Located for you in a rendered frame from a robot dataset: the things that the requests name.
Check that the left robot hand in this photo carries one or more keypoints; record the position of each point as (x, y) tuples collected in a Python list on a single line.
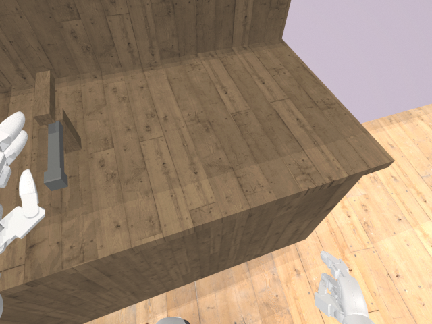
[(21, 219)]

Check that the counter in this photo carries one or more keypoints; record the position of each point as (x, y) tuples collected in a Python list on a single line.
[(194, 140)]

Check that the tap lever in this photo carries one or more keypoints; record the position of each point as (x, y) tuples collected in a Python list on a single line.
[(54, 177)]

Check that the right robot hand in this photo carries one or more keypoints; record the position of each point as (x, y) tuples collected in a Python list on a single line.
[(346, 296)]

